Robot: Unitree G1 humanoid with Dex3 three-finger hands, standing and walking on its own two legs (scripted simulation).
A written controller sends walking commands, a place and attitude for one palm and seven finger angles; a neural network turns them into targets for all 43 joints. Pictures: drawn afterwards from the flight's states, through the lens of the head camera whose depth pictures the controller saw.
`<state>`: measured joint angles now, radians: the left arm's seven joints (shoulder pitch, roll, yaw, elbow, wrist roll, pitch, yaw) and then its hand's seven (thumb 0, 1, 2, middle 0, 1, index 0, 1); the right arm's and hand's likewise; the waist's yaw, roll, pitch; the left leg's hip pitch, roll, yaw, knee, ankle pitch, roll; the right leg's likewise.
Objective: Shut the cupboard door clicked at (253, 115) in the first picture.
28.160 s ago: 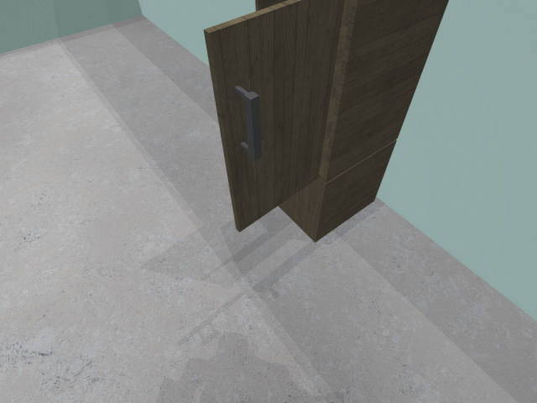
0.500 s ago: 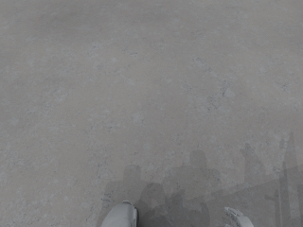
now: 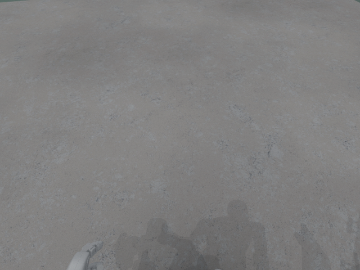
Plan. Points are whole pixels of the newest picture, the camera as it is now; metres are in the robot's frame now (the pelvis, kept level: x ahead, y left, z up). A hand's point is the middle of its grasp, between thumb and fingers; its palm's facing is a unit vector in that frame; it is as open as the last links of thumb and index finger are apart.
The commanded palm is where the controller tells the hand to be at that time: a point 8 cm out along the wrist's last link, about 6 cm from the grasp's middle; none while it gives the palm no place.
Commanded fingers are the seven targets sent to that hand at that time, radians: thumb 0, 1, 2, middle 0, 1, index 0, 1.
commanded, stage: walk to a spot facing it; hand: left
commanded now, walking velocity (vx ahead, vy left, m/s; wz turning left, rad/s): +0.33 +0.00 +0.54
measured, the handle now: out of the picture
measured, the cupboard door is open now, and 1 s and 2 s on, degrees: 57 57 57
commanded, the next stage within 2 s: turn to face it in 0.24 s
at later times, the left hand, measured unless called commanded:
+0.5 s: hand out of the picture +0.14 +0.25 -0.19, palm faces +0.26 -0.94 -0.22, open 7.3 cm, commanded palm none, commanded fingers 0.00 0.90 0.90 -0.20 -0.30 -0.20 -0.30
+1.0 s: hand (102, 189) +0.36 +0.25 -0.16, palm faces +0.00 -0.97 -0.23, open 7.4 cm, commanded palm none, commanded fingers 0.00 0.90 0.90 -0.20 -0.30 -0.20 -0.30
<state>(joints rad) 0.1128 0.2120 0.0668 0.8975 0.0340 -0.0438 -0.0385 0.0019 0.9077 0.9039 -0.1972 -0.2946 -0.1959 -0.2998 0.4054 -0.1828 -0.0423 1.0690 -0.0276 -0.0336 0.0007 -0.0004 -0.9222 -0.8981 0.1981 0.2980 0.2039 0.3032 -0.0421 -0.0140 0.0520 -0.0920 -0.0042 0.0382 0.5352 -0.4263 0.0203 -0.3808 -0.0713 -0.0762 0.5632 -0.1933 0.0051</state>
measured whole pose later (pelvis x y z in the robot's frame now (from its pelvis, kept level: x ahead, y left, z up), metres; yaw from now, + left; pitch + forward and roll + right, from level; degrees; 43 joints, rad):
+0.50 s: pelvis +0.20 +0.06 -0.01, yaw +11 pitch -1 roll -1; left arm 0.32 0.23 0.06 1.02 0.02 0.01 0.02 0.00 0.92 0.90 -0.20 -0.29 -0.20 -0.30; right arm 0.08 -0.23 -0.02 0.89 -0.03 -0.04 0.00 0.00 -0.92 -0.90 0.19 0.30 0.20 0.30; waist 0.05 -0.03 0.11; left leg -0.44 0.03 0.14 0.68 -0.24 0.08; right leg -0.38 -0.09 -0.06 1.20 -0.51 0.02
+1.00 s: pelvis +0.30 +0.06 +0.01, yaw -4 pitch +1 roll +0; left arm 0.23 0.18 0.07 0.92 0.03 0.02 0.01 0.00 0.90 0.90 -0.20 -0.30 -0.20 -0.30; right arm 0.14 -0.23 -0.05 0.93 -0.02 0.05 -0.02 0.00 -0.92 -0.90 0.20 0.30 0.20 0.30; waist 0.03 0.01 0.08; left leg -0.46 0.04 0.05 1.00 -0.48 -0.07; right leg -0.29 0.02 0.01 0.54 -0.26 -0.02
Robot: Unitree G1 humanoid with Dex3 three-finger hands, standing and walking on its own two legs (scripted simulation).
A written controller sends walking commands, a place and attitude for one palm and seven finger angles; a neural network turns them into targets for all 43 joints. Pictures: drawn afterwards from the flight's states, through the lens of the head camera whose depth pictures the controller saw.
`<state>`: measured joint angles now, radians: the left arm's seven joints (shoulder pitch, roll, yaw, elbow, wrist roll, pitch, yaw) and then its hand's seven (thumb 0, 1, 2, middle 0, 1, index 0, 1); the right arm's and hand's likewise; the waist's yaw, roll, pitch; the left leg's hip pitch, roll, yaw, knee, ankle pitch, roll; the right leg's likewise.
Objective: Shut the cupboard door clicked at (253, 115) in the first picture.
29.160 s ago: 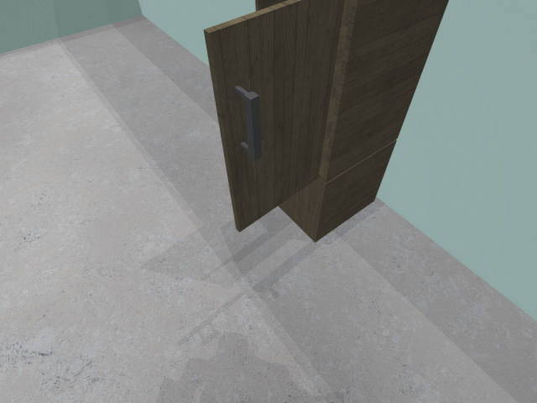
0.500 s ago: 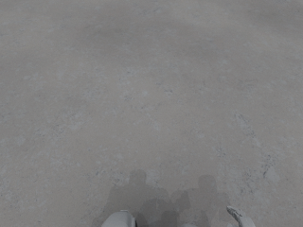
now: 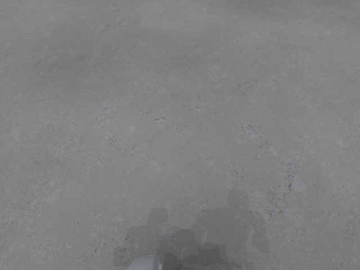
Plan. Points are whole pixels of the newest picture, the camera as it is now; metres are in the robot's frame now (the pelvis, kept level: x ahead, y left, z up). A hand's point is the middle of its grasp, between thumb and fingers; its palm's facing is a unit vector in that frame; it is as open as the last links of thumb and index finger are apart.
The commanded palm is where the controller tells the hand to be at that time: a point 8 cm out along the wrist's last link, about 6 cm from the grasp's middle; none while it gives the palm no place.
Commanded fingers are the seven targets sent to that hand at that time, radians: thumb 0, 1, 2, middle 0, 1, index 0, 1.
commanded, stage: turn to face it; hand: left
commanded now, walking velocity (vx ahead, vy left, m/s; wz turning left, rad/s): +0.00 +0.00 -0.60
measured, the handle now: out of the picture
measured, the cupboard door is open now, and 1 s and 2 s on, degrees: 57 57 57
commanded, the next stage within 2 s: none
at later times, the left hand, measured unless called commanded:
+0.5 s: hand (121, 232) +0.22 +0.18 -0.14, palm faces -0.31 -0.91 -0.27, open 7.4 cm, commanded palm none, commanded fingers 0.00 0.90 0.90 -0.20 -0.30 -0.20 -0.30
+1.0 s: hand (134, 231) +0.22 +0.15 -0.17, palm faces -0.52 -0.83 -0.20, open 7.4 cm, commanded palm none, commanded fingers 0.00 0.90 0.90 -0.20 -0.30 -0.20 -0.30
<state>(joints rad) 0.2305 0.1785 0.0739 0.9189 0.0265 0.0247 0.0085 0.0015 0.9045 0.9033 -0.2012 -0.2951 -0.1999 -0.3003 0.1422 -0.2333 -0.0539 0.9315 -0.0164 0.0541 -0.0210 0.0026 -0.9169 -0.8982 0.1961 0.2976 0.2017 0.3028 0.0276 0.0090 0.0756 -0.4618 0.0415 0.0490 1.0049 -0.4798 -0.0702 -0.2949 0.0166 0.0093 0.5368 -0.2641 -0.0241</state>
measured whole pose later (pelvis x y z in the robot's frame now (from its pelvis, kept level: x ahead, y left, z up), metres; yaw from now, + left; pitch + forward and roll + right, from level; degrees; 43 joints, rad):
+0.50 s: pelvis +0.02 +0.01 +0.00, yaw -19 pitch +1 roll -1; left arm 0.10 0.27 0.08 0.84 0.02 0.07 -0.04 0.00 0.91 0.90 -0.20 -0.29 -0.19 -0.30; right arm 0.26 -0.24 -0.03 0.90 -0.03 0.03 0.00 0.00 -0.91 -0.90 0.20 0.30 0.21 0.30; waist -0.02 0.03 0.08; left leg -0.26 0.19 0.23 0.60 -0.33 -0.05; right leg -0.28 -0.02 -0.07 0.60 -0.29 0.01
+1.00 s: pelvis +0.04 +0.02 +0.00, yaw -35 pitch +1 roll -2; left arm 0.17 0.26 0.09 0.90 0.02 0.09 -0.04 0.01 0.91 0.90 -0.20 -0.29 -0.20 -0.30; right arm 0.19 -0.20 0.00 0.85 -0.04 0.01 -0.02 0.00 -0.91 -0.90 0.20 0.30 0.21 0.30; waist 0.02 -0.03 0.09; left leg -0.28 0.10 0.10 0.55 -0.28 -0.02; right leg -0.48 0.02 -0.01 1.07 -0.51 0.04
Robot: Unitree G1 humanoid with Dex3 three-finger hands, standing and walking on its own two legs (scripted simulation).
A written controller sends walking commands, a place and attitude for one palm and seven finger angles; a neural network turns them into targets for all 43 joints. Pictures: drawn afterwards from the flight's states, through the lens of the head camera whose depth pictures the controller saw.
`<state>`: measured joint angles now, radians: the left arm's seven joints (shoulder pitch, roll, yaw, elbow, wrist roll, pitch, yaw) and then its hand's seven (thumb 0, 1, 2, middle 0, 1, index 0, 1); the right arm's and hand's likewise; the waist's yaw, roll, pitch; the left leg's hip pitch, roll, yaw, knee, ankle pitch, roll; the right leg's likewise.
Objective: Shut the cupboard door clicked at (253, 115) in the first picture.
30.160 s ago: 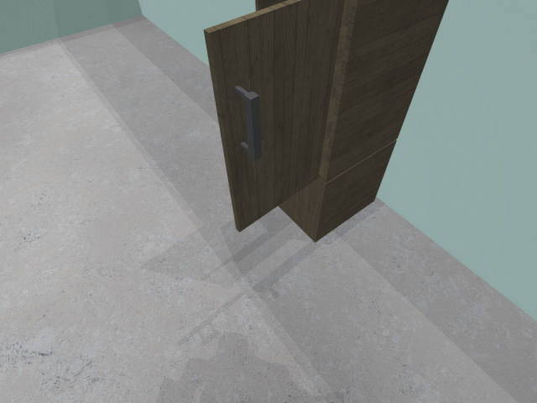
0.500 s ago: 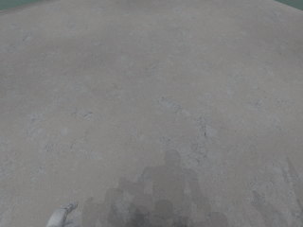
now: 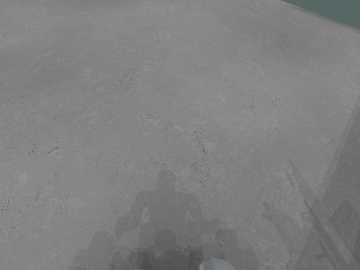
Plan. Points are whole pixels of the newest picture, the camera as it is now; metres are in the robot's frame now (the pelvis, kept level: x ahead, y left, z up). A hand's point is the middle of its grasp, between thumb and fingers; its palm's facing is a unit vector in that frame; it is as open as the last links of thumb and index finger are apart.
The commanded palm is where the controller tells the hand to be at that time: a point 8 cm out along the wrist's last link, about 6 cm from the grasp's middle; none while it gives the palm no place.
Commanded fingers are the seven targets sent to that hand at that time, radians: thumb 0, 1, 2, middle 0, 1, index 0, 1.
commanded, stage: turn to face it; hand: left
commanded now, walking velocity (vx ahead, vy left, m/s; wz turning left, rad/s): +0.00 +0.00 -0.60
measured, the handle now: out of the picture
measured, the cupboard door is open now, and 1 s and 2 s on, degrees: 57 57 57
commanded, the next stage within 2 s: take the last steps up to it in 1.92 s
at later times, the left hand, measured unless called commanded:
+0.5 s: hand (125, 258) +0.16 +0.14 -0.16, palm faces -0.26 -0.94 -0.23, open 7.4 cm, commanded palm none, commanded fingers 0.00 0.90 0.90 -0.20 -0.30 -0.20 -0.30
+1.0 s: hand (163, 222) +0.25 +0.06 -0.16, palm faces -0.55 -0.78 -0.29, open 7.4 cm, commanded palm none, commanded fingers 0.00 0.90 0.90 -0.20 -0.30 -0.20 -0.30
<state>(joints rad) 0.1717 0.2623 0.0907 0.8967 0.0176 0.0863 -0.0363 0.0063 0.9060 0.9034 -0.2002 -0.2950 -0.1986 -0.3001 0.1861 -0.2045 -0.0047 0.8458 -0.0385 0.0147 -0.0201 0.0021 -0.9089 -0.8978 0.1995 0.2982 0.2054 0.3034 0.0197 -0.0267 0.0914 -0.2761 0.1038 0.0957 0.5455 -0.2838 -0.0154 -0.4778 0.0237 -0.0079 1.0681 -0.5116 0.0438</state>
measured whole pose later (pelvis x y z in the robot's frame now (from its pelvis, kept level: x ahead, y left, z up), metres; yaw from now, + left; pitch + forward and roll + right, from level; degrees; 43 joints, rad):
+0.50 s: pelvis +0.02 -0.03 +0.00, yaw -17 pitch +2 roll +0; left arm 0.18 0.23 0.06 0.89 0.02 0.05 -0.01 0.00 0.90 0.90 -0.20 -0.30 -0.20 -0.30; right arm 0.14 -0.25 -0.04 0.86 -0.01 0.05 -0.01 0.01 -0.91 -0.90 0.20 0.30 0.20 0.30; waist 0.01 -0.02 0.08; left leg -0.41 0.04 0.03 0.77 -0.40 -0.09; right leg -0.29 0.04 0.09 0.53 -0.27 -0.02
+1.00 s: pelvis +0.03 -0.05 -0.01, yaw -35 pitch +1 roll -1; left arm 0.13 0.24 0.06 0.87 0.02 0.04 -0.02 0.00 0.91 0.90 -0.20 -0.29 -0.20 -0.30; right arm 0.21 -0.29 -0.05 0.91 -0.02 0.07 -0.02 0.01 -0.91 -0.90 0.20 0.30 0.20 0.30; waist -0.01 0.06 0.10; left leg -0.41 0.13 0.07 1.03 -0.53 -0.08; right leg -0.31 0.01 -0.03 0.62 -0.33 -0.02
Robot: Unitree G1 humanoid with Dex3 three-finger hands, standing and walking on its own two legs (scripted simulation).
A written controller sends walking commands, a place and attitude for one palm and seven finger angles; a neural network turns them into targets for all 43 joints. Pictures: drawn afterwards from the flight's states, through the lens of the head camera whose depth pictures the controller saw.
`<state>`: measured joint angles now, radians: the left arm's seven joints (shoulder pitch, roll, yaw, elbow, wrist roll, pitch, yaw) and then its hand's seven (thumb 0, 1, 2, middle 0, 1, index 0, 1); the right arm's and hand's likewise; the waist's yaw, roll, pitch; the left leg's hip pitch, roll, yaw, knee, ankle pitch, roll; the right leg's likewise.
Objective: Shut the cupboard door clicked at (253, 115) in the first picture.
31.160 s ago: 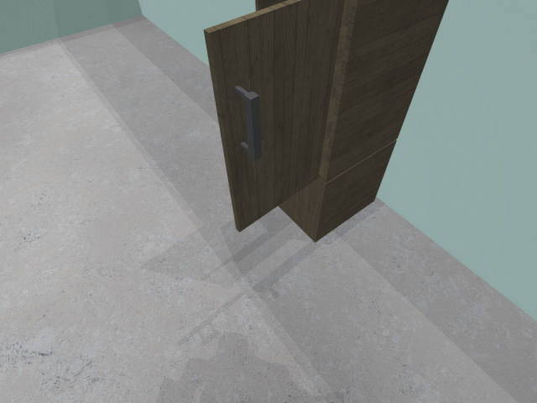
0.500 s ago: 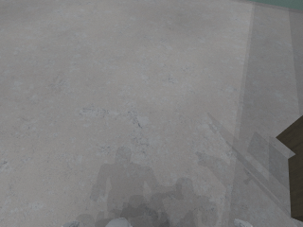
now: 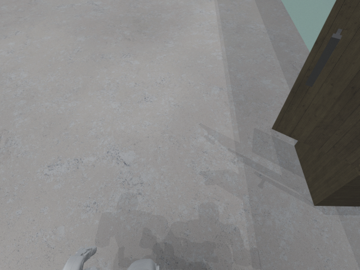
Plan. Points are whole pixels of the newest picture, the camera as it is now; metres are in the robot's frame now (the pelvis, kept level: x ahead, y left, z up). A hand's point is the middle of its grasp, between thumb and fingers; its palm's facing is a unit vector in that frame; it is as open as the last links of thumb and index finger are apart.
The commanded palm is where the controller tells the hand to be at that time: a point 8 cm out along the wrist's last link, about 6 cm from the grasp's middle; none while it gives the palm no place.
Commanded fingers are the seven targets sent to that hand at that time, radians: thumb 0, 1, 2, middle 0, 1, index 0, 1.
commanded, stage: turn to face it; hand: left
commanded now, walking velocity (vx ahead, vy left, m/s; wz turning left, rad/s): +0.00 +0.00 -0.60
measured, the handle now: (323, 59) +0.67 -0.39 +0.07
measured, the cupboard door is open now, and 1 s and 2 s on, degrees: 57 57 57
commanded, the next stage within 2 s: take the last steps up to it in 0.92 s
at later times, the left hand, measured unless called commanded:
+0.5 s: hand (123, 246) +0.19 +0.17 -0.14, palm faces -0.27 -0.93 -0.25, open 7.4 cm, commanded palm none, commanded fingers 0.00 0.90 0.90 -0.20 -0.30 -0.20 -0.30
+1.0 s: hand (141, 247) +0.19 +0.13 -0.17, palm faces -0.41 -0.89 -0.19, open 7.4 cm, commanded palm none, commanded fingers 0.00 0.90 0.90 -0.20 -0.30 -0.20 -0.30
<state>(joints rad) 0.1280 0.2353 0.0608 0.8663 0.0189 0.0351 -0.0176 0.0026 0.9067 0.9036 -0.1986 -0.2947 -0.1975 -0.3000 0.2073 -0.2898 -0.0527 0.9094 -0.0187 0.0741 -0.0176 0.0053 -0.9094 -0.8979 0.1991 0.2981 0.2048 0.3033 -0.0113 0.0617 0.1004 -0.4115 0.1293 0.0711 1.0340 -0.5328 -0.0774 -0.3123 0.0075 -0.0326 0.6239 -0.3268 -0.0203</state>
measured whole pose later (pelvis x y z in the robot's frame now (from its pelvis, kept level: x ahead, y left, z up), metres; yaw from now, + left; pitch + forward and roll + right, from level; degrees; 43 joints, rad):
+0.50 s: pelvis +0.02 -0.01 +0.01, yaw -17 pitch +1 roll -1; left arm 0.13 0.26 0.08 0.87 0.02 0.07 -0.05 0.01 0.91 0.90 -0.20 -0.29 -0.20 -0.30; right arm 0.23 -0.23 -0.02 0.87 -0.04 0.03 -0.01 0.00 -0.91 -0.90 0.20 0.30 0.21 0.30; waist 0.00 0.03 0.10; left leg -0.25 0.18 0.17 0.56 -0.31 -0.07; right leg -0.36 -0.01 -0.07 0.77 -0.42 0.03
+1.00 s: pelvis +0.05 -0.02 +0.01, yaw -28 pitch +2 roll -1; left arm 0.21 0.22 0.06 0.96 0.01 0.05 0.00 0.00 0.90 0.90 -0.20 -0.30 -0.20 -0.30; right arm 0.18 -0.20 -0.01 0.92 -0.03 0.02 -0.02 0.00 -0.91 -0.90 0.20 0.30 0.20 0.30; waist 0.01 -0.04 0.05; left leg -0.30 0.03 0.06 0.58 -0.31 0.01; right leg -0.31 0.06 0.06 0.69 -0.44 -0.01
